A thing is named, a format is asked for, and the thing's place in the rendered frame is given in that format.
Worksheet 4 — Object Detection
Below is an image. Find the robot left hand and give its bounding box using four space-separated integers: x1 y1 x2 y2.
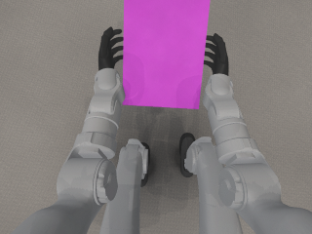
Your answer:
98 26 124 70

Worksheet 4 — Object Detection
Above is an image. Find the carton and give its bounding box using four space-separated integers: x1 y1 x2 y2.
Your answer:
122 0 211 109

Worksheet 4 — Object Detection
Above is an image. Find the robot right hand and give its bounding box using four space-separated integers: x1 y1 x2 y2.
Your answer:
203 33 229 76

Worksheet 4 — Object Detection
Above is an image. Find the left robot upper arm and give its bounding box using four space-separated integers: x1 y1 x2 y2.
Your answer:
11 158 118 234

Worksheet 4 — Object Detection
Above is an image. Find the robot right forearm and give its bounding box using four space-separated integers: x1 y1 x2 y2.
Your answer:
202 73 282 195

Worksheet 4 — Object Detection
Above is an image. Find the right robot upper arm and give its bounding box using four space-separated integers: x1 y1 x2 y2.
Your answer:
218 163 312 234

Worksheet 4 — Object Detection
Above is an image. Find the robot left forearm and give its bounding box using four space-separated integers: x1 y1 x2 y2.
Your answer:
57 68 126 194

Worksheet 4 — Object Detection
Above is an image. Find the left robot foot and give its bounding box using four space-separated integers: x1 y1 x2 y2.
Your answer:
140 142 150 187

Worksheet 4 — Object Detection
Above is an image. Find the right robot thigh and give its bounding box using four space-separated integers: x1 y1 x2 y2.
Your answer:
188 142 244 234

